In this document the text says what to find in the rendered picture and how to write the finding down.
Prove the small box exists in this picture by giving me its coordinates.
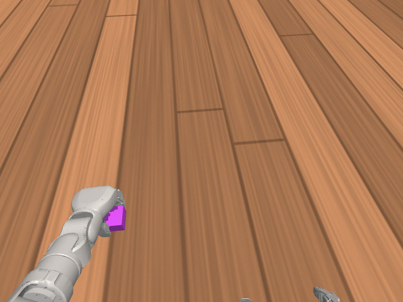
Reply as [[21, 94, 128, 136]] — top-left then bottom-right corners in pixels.
[[104, 206, 127, 232]]

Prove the right robot hand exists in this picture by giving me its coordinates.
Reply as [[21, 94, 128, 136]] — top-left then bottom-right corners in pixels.
[[313, 286, 340, 302]]

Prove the left robot arm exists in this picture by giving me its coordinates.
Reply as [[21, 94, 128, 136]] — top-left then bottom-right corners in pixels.
[[6, 208, 103, 302]]

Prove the left robot hand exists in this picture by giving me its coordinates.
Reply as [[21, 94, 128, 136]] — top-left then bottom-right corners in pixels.
[[71, 186, 126, 237]]

